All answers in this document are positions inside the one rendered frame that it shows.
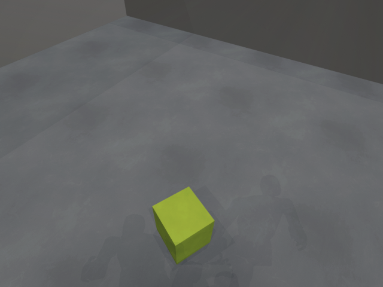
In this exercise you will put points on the carton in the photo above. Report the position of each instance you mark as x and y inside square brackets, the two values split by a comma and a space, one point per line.
[183, 223]

